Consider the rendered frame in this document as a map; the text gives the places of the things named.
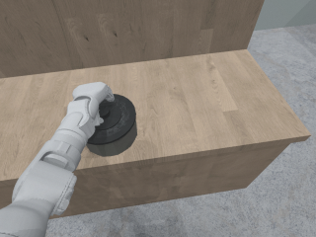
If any table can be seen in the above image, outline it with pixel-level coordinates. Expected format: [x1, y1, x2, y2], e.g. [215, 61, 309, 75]
[0, 0, 311, 219]

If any pot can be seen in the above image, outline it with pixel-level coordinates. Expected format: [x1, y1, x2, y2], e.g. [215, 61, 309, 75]
[86, 121, 137, 157]

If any robot left forearm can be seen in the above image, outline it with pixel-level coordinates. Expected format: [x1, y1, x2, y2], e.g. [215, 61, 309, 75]
[12, 94, 99, 202]

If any lid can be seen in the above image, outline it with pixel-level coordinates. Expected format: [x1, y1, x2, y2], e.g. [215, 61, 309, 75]
[87, 94, 136, 145]

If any robot left upper arm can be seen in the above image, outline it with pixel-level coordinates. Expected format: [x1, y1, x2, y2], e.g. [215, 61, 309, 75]
[0, 160, 77, 237]

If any knob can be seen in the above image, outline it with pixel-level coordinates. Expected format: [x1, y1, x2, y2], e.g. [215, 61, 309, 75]
[99, 105, 111, 119]

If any left robot hand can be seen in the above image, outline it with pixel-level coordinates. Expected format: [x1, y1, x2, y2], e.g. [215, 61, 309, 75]
[72, 81, 115, 126]

